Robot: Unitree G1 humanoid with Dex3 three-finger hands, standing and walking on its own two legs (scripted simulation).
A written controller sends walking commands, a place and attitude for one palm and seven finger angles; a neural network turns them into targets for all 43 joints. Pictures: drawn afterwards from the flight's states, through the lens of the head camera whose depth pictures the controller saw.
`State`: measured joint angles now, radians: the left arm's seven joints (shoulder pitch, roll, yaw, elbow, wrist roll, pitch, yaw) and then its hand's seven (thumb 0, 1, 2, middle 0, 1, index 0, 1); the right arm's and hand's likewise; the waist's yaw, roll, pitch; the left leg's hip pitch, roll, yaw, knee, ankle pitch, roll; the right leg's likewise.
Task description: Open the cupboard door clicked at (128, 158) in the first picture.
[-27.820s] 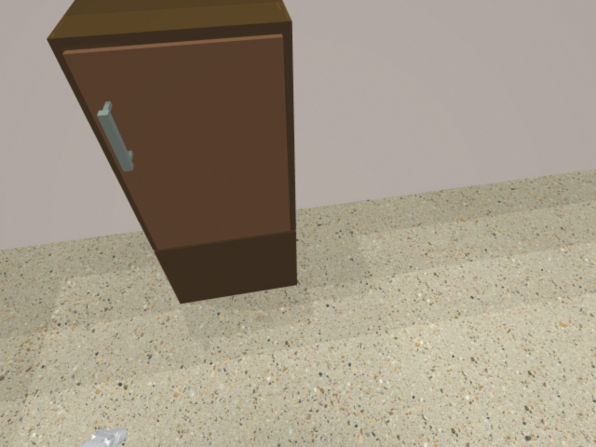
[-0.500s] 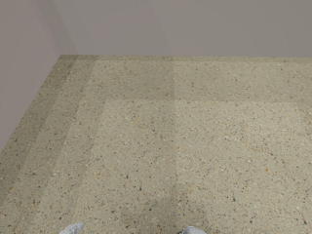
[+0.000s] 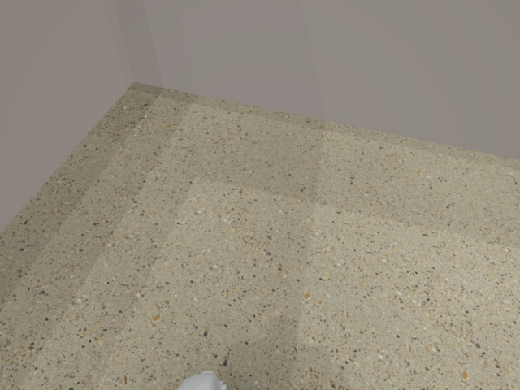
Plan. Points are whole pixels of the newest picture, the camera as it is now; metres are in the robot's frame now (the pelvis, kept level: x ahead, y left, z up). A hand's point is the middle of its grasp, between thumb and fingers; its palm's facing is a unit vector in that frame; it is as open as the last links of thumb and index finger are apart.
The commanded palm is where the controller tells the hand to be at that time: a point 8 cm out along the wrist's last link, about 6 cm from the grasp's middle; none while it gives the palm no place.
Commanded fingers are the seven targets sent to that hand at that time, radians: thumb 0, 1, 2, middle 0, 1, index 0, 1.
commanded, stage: turn to face it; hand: left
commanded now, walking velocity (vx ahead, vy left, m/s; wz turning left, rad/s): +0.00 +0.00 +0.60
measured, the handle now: out of the picture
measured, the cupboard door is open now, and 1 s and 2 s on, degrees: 45 45 45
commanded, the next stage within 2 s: none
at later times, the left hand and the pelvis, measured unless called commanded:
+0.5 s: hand out of the picture +0.06 +0.14 -0.13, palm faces +0.29 -0.91 -0.29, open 7.4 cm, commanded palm none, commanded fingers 0.00 0.90 0.90 -0.20 -0.30 -0.20 -0.30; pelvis +0.03 -0.08 +0.02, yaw +18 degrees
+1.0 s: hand out of the picture -0.02 +0.13 -0.14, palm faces +0.60 -0.75 -0.30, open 7.4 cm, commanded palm none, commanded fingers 0.00 0.90 0.90 -0.20 -0.30 -0.20 -0.30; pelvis +0.04 -0.10 +0.01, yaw +37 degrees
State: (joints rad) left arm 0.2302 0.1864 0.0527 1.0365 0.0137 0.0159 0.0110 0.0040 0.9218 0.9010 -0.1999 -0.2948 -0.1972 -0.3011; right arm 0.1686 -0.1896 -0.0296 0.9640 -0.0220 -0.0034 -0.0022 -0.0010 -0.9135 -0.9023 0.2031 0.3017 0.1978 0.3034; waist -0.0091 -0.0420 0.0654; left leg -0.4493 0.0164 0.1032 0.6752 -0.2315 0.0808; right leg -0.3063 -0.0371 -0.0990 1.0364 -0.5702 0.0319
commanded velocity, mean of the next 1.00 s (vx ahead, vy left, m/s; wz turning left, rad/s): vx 0.00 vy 0.00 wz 0.60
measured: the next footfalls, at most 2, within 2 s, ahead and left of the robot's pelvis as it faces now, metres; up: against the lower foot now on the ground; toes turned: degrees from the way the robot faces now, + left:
right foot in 0.36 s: +0.08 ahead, -0.18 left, +0.00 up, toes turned +11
left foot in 0.74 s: +0.04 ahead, +0.06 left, +0.00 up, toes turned +34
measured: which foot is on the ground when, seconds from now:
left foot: down 0.00-0.36, up 0.38-0.72, down 0.74-1.00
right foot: up 0.00-0.34, down 0.36-0.72, up 0.74-1.00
